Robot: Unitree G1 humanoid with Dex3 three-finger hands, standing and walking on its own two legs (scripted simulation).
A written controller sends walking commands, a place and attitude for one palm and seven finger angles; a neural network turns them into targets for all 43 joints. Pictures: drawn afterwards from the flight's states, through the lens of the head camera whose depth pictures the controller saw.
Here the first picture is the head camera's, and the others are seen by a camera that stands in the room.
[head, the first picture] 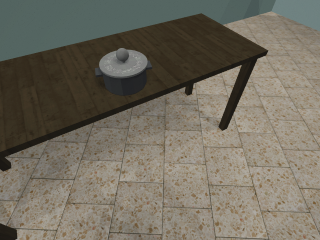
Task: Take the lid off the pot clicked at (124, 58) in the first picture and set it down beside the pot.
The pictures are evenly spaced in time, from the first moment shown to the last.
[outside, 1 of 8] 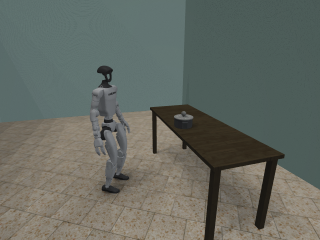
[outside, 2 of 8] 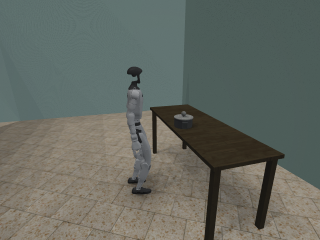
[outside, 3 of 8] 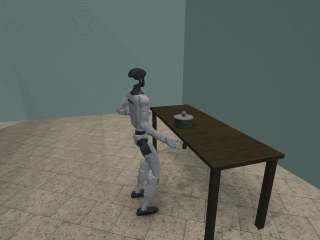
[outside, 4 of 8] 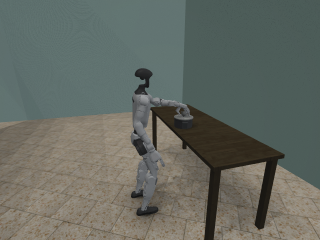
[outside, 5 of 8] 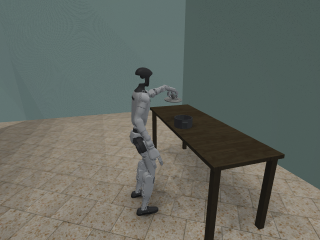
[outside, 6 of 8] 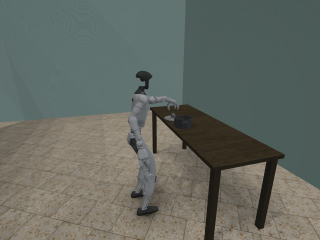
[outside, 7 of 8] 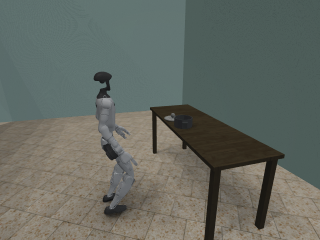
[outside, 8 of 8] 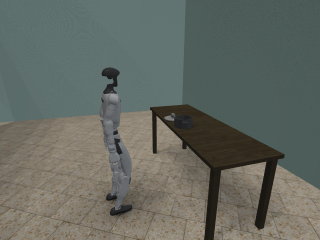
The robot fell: no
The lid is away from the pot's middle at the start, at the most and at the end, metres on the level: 0.00 0.25 0.25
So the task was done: yes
